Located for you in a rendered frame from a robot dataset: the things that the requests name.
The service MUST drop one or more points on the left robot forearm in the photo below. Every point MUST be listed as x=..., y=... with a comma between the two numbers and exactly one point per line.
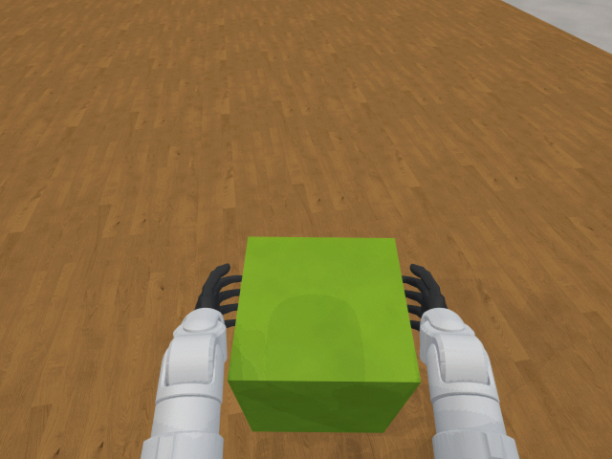
x=190, y=391

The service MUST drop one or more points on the right robot forearm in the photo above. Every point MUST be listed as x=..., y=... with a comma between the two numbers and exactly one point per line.
x=467, y=414

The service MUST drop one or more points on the right robot hand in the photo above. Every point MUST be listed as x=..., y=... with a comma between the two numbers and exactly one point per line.
x=429, y=297

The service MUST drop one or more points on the left robot hand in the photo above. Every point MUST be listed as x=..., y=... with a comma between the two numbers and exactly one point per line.
x=210, y=296

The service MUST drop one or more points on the carton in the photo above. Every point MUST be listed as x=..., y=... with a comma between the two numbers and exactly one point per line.
x=322, y=339

